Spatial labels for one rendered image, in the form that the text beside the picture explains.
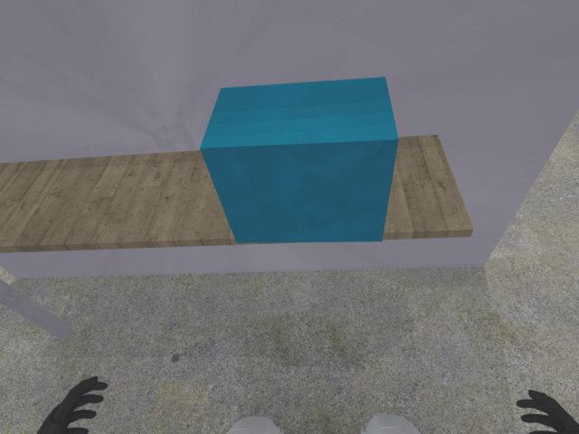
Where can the carton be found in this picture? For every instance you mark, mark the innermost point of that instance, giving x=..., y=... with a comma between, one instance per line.
x=303, y=162

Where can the right robot hand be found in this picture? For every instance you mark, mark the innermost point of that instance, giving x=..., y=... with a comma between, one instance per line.
x=558, y=418

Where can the right robot thigh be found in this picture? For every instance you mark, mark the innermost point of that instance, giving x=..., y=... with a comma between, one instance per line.
x=389, y=424

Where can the table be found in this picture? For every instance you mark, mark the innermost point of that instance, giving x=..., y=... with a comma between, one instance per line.
x=168, y=199

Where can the left robot hand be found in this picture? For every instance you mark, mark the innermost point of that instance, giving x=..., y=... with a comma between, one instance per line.
x=63, y=414

